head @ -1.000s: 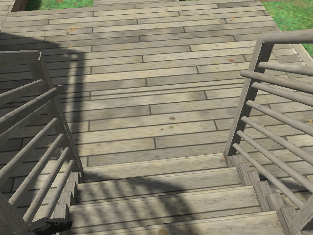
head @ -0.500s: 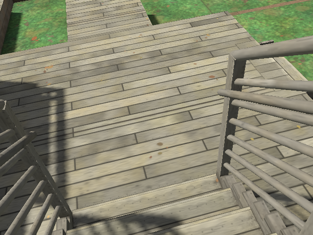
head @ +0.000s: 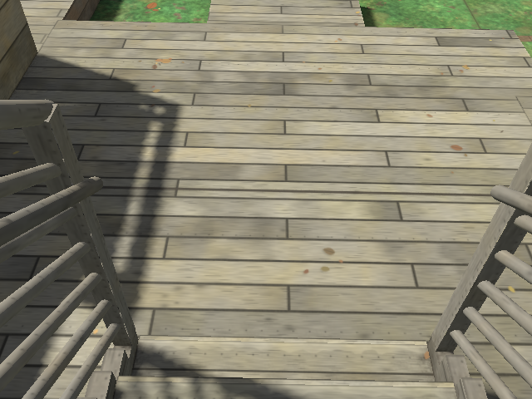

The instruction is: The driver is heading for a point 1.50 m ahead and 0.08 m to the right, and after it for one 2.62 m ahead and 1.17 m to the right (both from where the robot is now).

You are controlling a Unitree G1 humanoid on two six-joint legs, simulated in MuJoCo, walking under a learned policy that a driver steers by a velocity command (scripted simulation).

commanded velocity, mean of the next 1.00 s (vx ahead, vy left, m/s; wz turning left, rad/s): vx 0.50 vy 0.00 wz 0.05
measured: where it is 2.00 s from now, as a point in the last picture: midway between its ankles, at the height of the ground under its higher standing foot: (271, 348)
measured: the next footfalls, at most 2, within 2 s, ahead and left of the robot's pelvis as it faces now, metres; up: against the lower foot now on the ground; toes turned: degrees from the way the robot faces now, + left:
right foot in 0.16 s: +0.19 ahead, -0.11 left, -0.18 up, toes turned +6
left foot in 0.66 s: +0.46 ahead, +0.16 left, -0.36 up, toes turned +10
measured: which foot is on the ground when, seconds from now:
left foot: down 0.00-0.16, up 0.18-0.64, down 0.66-1.00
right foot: up 0.00-0.14, down 0.16-0.66, up 0.68-1.00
